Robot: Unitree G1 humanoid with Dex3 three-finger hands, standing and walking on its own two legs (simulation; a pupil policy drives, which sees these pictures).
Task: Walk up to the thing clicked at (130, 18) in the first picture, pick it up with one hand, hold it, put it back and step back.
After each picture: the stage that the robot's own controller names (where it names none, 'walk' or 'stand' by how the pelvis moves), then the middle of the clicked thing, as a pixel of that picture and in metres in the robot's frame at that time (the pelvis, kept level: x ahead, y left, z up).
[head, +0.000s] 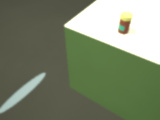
stand; (124, 23) +0.81 -0.24 -0.02
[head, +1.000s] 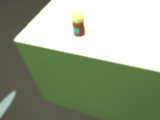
walk; (78, 25) +0.73 +0.07 +0.01
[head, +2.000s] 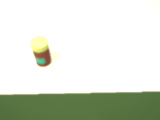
stand; (41, 52) +0.49 +0.17 +0.02
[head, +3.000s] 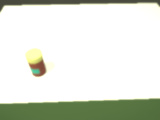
stand; (36, 63) +0.49 +0.21 -0.02
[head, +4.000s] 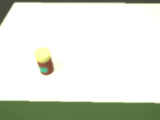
stand; (44, 62) +0.49 +0.18 -0.02
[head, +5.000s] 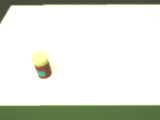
stand; (42, 65) +0.48 +0.19 -0.03
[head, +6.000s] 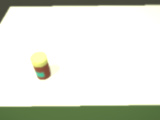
stand; (41, 66) +0.48 +0.19 -0.03
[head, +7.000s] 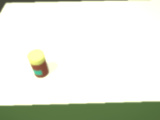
rise first; (38, 64) +0.48 +0.20 -0.02
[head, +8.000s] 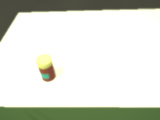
rise first; (46, 68) +0.48 +0.20 -0.02
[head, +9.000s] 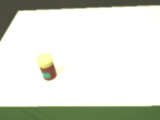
go down; (47, 67) +0.47 +0.20 -0.02
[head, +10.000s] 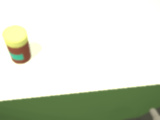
go down; (18, 46) +0.46 +0.19 +0.04
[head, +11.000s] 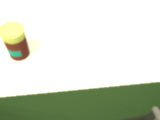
close in; (16, 42) +0.47 +0.19 +0.05
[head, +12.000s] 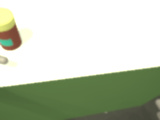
close in; (6, 31) +0.50 +0.20 +0.08
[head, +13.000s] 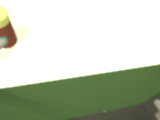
lift; (1, 28) +0.51 +0.21 +0.08
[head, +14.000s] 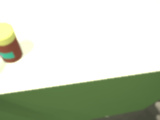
lift; (7, 44) +0.47 +0.20 +0.07
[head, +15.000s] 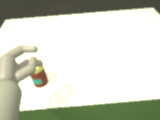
close; (37, 73) +0.46 +0.20 +0.01
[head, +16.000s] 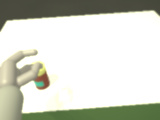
close; (39, 75) +0.45 +0.20 +0.00
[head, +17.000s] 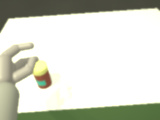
close; (41, 75) +0.45 +0.20 -0.01
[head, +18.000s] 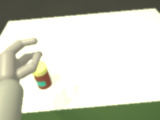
stand; (41, 75) +0.46 +0.20 -0.01
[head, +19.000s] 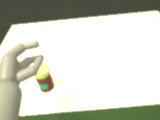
stand; (44, 78) +0.45 +0.19 -0.01
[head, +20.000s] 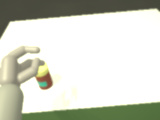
crouch; (42, 76) +0.46 +0.20 -0.01
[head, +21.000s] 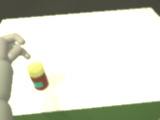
crouch; (38, 76) +0.45 +0.20 -0.01
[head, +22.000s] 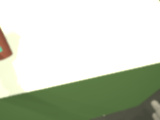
lower; out of the picture +0.51 +0.22 +0.06
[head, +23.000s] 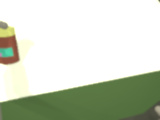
lower; (6, 45) +0.50 +0.21 +0.06
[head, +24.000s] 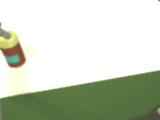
lower; (12, 49) +0.49 +0.20 +0.06
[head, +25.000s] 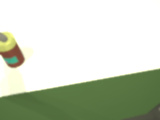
lower; (10, 50) +0.48 +0.21 +0.06
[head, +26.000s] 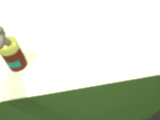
open; (12, 54) +0.47 +0.21 +0.05
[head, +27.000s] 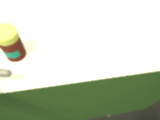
withdraw; (11, 44) +0.47 +0.20 +0.06
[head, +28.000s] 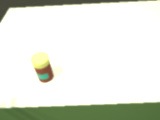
sink last; (43, 68) +0.44 +0.19 +0.02
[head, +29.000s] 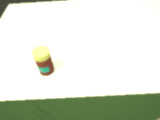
stand; (44, 61) +0.47 +0.19 +0.03
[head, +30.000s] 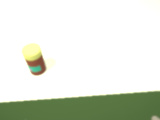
stand; (34, 60) +0.46 +0.20 +0.04
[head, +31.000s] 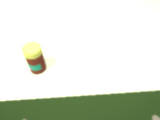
stand; (35, 58) +0.46 +0.20 +0.04
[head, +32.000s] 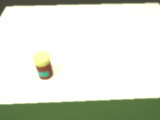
stand; (43, 66) +0.47 +0.18 -0.01
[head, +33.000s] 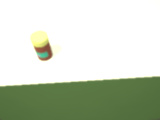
walk; (42, 46) +0.51 +0.17 +0.00
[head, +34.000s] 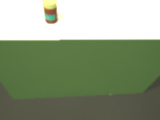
walk; (50, 11) +0.73 +0.17 -0.01
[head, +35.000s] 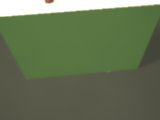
stand; out of the picture +1.06 +0.25 +0.00
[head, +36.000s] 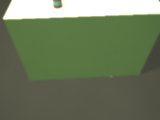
stand; out of the picture +1.08 +0.19 -0.02
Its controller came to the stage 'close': yes
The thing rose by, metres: 0.01
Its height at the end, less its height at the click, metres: +0.00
